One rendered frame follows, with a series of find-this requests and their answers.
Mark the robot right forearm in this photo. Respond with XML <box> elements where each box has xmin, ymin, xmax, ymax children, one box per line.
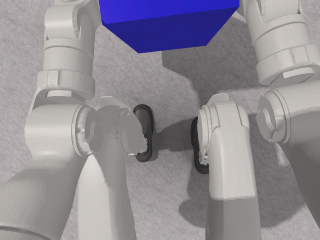
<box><xmin>236</xmin><ymin>0</ymin><xmax>320</xmax><ymax>89</ymax></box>

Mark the right robot upper arm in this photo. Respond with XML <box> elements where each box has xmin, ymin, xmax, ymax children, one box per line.
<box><xmin>256</xmin><ymin>79</ymin><xmax>320</xmax><ymax>229</ymax></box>

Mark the carton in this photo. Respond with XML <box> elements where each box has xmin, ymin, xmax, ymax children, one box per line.
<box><xmin>98</xmin><ymin>0</ymin><xmax>240</xmax><ymax>54</ymax></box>

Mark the robot left forearm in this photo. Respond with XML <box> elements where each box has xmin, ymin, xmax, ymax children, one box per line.
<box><xmin>24</xmin><ymin>0</ymin><xmax>102</xmax><ymax>147</ymax></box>

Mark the right robot shin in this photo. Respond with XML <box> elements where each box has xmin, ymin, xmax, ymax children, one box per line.
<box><xmin>198</xmin><ymin>93</ymin><xmax>250</xmax><ymax>164</ymax></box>

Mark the left robot upper arm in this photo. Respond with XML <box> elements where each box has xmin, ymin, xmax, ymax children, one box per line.
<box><xmin>0</xmin><ymin>104</ymin><xmax>104</xmax><ymax>240</ymax></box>

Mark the robot left thigh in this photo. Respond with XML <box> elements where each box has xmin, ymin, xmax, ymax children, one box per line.
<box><xmin>77</xmin><ymin>105</ymin><xmax>137</xmax><ymax>240</ymax></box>

